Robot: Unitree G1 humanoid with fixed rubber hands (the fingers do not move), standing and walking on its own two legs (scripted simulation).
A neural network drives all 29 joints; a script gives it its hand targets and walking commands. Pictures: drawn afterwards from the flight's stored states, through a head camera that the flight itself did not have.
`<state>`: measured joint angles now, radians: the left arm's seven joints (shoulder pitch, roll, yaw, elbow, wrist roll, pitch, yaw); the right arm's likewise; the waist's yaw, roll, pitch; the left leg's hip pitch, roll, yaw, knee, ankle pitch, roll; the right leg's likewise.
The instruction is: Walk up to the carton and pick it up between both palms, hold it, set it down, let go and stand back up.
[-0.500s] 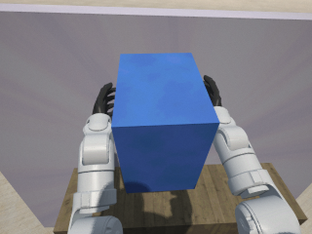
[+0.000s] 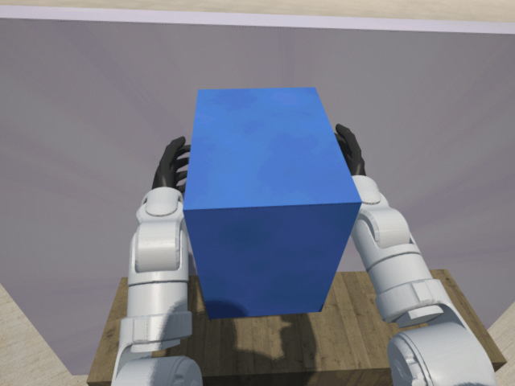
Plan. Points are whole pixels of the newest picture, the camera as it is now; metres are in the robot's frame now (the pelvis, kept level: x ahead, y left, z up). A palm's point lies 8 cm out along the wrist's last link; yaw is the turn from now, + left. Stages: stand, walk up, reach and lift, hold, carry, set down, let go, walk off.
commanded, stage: hold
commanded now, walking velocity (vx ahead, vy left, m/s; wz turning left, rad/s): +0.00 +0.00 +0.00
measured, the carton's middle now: (261, 204) +0.35 +0.00 +0.16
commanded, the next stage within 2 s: none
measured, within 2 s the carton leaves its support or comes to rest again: neither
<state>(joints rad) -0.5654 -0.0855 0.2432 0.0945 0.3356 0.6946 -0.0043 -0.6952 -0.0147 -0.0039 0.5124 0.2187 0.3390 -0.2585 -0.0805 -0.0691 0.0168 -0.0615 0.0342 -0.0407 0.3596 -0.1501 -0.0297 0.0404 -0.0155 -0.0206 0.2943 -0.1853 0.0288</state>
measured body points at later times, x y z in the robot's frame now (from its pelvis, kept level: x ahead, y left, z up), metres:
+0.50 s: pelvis +0.00 +0.00 +0.00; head -0.05 +0.03 +0.45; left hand +0.37 +0.14 +0.19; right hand +0.38 -0.13 +0.20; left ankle +0.04 +0.14 -0.75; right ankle +0.00 -0.14 -0.75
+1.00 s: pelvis +0.00 +0.00 +0.00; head -0.05 +0.03 +0.45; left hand +0.37 +0.14 +0.19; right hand +0.38 -0.13 +0.20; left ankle +0.04 +0.14 -0.75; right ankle +0.00 -0.14 -0.75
